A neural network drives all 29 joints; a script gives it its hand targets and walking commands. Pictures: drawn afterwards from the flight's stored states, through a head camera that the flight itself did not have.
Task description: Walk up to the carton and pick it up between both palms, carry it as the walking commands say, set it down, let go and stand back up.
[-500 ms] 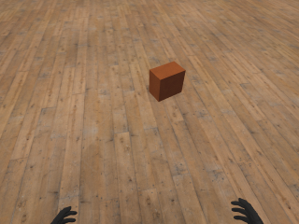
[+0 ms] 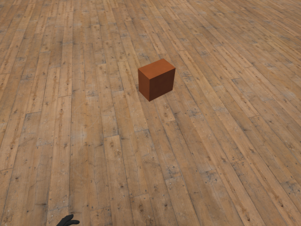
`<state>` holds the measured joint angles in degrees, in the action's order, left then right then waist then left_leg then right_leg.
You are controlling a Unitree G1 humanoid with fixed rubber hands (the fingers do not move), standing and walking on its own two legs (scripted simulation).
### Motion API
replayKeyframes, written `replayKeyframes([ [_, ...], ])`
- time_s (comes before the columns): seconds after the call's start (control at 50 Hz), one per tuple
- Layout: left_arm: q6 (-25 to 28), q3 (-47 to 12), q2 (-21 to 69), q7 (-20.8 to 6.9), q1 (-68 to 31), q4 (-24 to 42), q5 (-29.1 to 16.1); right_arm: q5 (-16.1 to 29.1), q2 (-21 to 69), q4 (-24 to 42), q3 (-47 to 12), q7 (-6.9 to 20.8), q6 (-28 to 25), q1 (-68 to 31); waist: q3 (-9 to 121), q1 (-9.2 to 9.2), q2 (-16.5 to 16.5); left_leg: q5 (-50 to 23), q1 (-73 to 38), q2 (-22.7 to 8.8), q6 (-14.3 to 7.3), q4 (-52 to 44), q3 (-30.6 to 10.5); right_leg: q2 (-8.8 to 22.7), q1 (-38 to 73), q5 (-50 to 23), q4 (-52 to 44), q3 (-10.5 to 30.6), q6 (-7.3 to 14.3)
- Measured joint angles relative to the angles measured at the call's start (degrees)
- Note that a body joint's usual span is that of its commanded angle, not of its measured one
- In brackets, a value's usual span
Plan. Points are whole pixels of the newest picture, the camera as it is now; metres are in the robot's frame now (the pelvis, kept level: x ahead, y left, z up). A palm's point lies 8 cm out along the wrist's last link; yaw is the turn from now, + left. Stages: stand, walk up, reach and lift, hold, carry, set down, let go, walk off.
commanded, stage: walk up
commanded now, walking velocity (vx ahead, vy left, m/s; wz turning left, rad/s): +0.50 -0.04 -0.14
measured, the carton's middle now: (156, 80) +1.40 -0.04 -0.63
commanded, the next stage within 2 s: none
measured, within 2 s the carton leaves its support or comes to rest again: neither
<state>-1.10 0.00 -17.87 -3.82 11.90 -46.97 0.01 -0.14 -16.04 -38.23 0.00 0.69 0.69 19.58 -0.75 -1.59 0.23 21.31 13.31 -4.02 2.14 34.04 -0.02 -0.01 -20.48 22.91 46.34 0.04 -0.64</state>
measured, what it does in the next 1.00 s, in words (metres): walks ahead: right foot, then left foot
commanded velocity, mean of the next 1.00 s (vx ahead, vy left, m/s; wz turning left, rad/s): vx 0.51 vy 0.08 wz -0.07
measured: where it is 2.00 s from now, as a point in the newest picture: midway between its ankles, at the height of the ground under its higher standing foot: (155, 165)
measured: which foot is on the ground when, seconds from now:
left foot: down 0.00-0.06, up 0.08-0.44, down 0.46-0.80, up 0.82-1.00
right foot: up 0.00-0.04, down 0.06-0.48, up 0.50-0.78, down 0.80-1.00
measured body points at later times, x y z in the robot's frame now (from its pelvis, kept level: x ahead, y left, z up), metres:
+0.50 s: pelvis +0.19 -0.01 -0.02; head +0.24 -0.02 +0.43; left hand +0.14 +0.26 -0.14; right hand +0.39 -0.23 -0.13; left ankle +0.27 +0.13 -0.73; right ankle +0.01 -0.12 -0.70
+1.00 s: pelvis +0.38 -0.06 +0.00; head +0.39 -0.10 +0.45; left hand +0.43 +0.21 -0.11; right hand +0.48 -0.30 -0.14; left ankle +0.33 +0.11 -0.65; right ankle +0.34 -0.14 -0.73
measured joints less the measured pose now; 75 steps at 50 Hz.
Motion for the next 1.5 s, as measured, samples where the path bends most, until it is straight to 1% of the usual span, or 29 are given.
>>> replayKeyframes([
  [0.04,1.1,0.0,0.0,0.1,0.1,0.1,0.0,0.0,0.0,-0.1,0.0,0.0,0.0,0.4,0.2,0.01,0.5,1.2,0.0,-0.2,1.1,0.6,0.1,0.0,1.8,0.1,-6.2,0.1,0.4],
  [0.06,2.0,0.0,0.2,0.3,0.1,0.0,0.0,0.0,-0.1,-0.2,0.0,0.0,0.0,0.4,-0.1,0.26,0.6,2.7,0.9,-0.3,0.7,3.6,0.1,-0.1,2.7,-1.2,-8.3,0.0,1.4],
  [0.08,2.6,0.0,0.7,0.5,0.5,0.0,0.0,0.0,-0.1,-0.3,0.0,0.0,0.0,0.4,-0.3,0.71,0.4,4.8,2.5,-0.4,0.2,9.1,0.1,-0.5,2.8,-0.7,-7.3,-0.1,2.1],
  [0.12,3.5,0.0,1.5,1.0,2.8,0.0,0.0,0.0,0.1,-0.3,0.0,0.0,0.0,0.2,0.6,1.1,0.4,6.4,6.8,0.1,-0.6,20.6,0.1,-0.8,3.8,0.9,-7.6,-0.1,2.8],
  [0.18,3.9,0.0,2.0,1.8,6.6,0.0,0.0,0.0,0.0,-0.2,0.0,0.1,0.0,-1.2,1.0,1.66,-0.2,6.5,12.3,0.2,-1.0,28.2,0.0,-0.8,6.2,1.7,-10.1,-0.2,3.2],
  [0.32,3.8,0.0,2.0,3.6,13.5,-0.5,0.0,0.0,0.0,-0.2,0.0,1.5,0.3,-7.3,-1.4,5.54,-2.8,4.7,19.8,0.2,-1.0,27.9,0.0,-0.8,13.3,5.5,-12.0,-0.1,3.1],
  [0.36,3.4,0.0,2.0,3.7,15.2,-0.7,0.0,0.0,0.1,-0.2,0.0,2.0,0.5,-9.6,-2.0,6.48,-3.4,2.9,20.1,0.2,-0.9,24.8,0.0,-0.9,15.8,6.7,-12.7,0.1,2.8],
  [0.42,2.5,0.0,2.0,3.8,16.7,-1.2,0.0,0.0,0.4,-0.2,0.0,2.4,0.4,-12.7,-1.5,7.07,-3.5,0.4,20.1,0.4,-0.8,15.0,-0.1,-0.9,17.3,8.5,-13.4,0.0,2.2],
  [0.46,2.2,0.0,2.0,3.8,16.8,-1.5,0.0,0.0,0.7,-0.2,0.0,2.4,-0.3,-13.4,-0.8,7.06,-3.1,-4.4,18.4,1.1,-1.2,6.9,-0.1,-0.9,17.3,9.6,-12.4,0.1,1.7],
  [0.48,2.3,0.0,2.0,3.9,16.5,-1.6,0.0,0.0,0.9,-0.2,0.0,2.4,-0.8,-13.4,-1.5,6.88,-2.7,-8.8,17.4,1.3,-1.3,6.5,0.1,-0.6,16.8,9.4,-9.0,0.1,1.7],
  [0.52,2.6,0.0,2.0,3.9,15.0,-1.6,0.0,0.0,1.6,-0.2,0.0,2.2,-1.5,-12.5,-2.4,6.29,-1.8,-7.9,15.1,1.3,-1.2,7.2,0.6,-0.6,12.2,8.7,6.5,0.1,1.2],
  [0.54,2.6,0.0,2.0,3.9,14.1,-1.5,0.0,0.0,1.8,-0.2,0.0,2.1,-1.6,-11.5,-2.3,5.68,-1.5,-6.7,13.4,1.3,-1.2,6.7,0.7,-0.6,10.0,8.7,13.2,0.2,1.5],
  [0.58,2.7,0.0,2.0,3.8,12.2,-1.5,0.0,0.0,2.1,-0.2,0.0,1.6,-1.8,-9.1,-1.7,4.32,-1.0,-5.1,10.1,1.0,-1.2,5.0,0.7,-0.6,5.9,8.5,20.2,0.3,1.9],
  [0.68,2.2,0.0,2.0,2.5,5.6,-1.5,0.0,0.0,2.2,-0.2,0.0,0.9,-1.8,-4.1,-1.8,0.9,1.3,-3.3,3.2,0.5,-0.1,1.7,0.8,0.0,-1.7,6.3,18.8,0.4,1.5],
  [0.74,2.2,0.0,2.0,1.5,2.5,-1.4,0.0,0.0,2.2,-0.2,0.0,0.9,-1.8,-1.6,-1.3,-0.45,2.2,-1.4,0.5,0.1,0.9,1.4,0.9,0.1,-2.2,4.7,7.2,0.4,1.1],
  [0.78,2.9,0.0,2.0,1.1,1.6,-1.4,0.0,0.0,2.2,-0.5,0.0,0.9,-1.5,-0.5,0.3,-0.91,2.6,0.0,0.4,0.0,2.0,1.7,0.9,0.1,-2.0,0.6,-2.8,0.4,1.0],
  [0.8,3.8,0.0,2.0,1.1,1.5,-1.3,0.0,0.0,2.1,-0.6,0.0,0.9,-1.2,-0.3,0.4,-0.92,2.5,1.4,0.4,0.0,1.7,3.2,0.9,0.1,-1.4,-2.2,-5.3,0.3,1.5],
  [0.82,4.3,0.0,2.3,1.1,1.5,-1.3,0.0,0.0,2.0,-0.9,0.0,0.9,-0.8,-0.3,0.3,-0.81,2.2,3.6,1.2,0.0,0.8,7.5,0.9,0.0,-1.2,-3.3,-4.3,0.1,2.3],
  [0.88,4.3,0.0,2.8,1.4,3.3,-1.4,0.0,0.0,2.0,-1.6,0.0,0.9,0.5,-0.4,1.5,0.31,1.2,5.1,5.3,0.4,-1.2,21.3,0.9,-0.1,1.3,-1.6,-5.3,-0.1,3.4],
  [0.96,4.5,0.0,2.8,2.3,6.0,-1.3,0.0,0.0,2.0,-1.6,0.0,0.9,0.5,-1.1,1.6,2.24,-1.0,4.1,10.0,0.4,-1.4,27.5,0.9,-0.1,5.0,-1.0,-9.5,-0.2,3.5],
  [1.1,4.6,0.0,2.8,3.5,11.4,-1.6,0.0,0.0,1.9,-1.5,0.0,1.1,0.7,-5.0,-0.4,5.33,-3.7,3.9,15.5,0.4,-1.2,26.9,0.8,-0.1,9.7,2.2,-11.1,-0.2,3.3],
  [1.16,4.1,0.0,2.8,3.8,13.5,-2.0,0.0,0.0,1.9,-1.5,0.0,1.4,0.7,-7.4,-1.2,6.52,-3.8,3.0,15.7,0.4,-1.1,21.6,0.8,-0.1,12.2,3.9,-11.8,-0.2,2.8],
  [1.22,3.1,0.0,2.8,3.9,14.6,-2.6,0.0,0.0,1.9,-1.5,0.0,1.7,0.6,-9.9,-0.8,7.19,-3.1,2.4,15.7,0.4,-1.0,11.9,0.8,-0.1,12.9,5.7,-11.9,-0.2,1.9],
  [1.24,2.8,0.0,2.8,3.9,14.6,-2.9,0.0,0.0,1.9,-1.4,0.0,1.7,0.2,-10.4,-0.5,7.19,-2.8,0.9,15.2,0.6,-1.0,7.3,0.8,-0.2,12.9,6.3,-11.9,-0.2,1.5],
  [1.28,2.8,0.0,2.8,3.9,14.4,-3.0,0.0,0.0,2.0,-1.5,0.0,1.6,-1.2,-10.6,-1.0,7.02,-2.0,-9.4,13.4,0.7,-1.2,4.1,0.9,0.0,12.1,6.2,-7.6,-0.2,1.3],
  [1.32,2.9,0.0,2.8,3.9,13.4,-3.0,0.0,0.0,2.5,-1.5,0.0,1.5,-2.0,-9.7,-1.6,5.94,-1.1,-7.5,10.7,0.7,-1.2,4.3,1.0,-0.1,8.5,6.0,5.8,-0.3,1.2],
  [1.36,2.8,0.0,2.8,3.8,12.0,-3.0,0.0,0.0,2.7,-1.5,0.0,1.4,-2.4,-7.7,-1.2,4.68,-0.2,-5.0,7.2,0.5,-1.2,2.7,1.1,-0.1,5.1,6.0,14.7,-0.2,1.2],
  [1.44,2.3,0.0,2.8,2.6,7.0,-2.9,0.0,0.0,2.7,-1.5,0.0,0.9,-2.4,-4.5,-1.2,2.26,1.5,-4.0,2.2,-0.1,-0.7,-0.3,1.1,0.2,-0.5,5.7,16.2,-0.1,0.9],
  [1.5,2.0,0.0,2.8,1.7,3.1,-2.9,0.0,0.0,2.7,-1.5,0.0,0.8,-2.3,-3.1,-1.6,0.73,2.4,-3.0,-0.2,-0.1,-0.1,-1.1,1.2,0.3,-1.9,5.0,10.3,-0.1,0.0],
])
